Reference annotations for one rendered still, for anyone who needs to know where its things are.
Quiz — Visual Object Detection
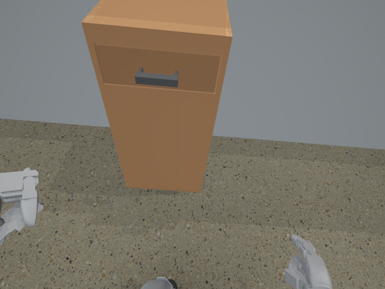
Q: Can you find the left robot hand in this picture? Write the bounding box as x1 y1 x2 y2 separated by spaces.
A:
0 167 43 245

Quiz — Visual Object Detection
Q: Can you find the handle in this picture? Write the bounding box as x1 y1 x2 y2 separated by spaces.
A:
135 67 178 87

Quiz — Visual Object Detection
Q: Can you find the drawer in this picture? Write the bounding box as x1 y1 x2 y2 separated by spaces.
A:
96 43 221 93

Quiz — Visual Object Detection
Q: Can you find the cabinet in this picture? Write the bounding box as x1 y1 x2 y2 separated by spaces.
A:
81 0 233 193

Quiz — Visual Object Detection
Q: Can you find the left robot shin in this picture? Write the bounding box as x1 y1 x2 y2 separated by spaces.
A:
157 277 172 285

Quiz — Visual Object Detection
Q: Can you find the right robot hand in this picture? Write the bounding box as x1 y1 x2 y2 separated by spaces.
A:
285 234 333 289

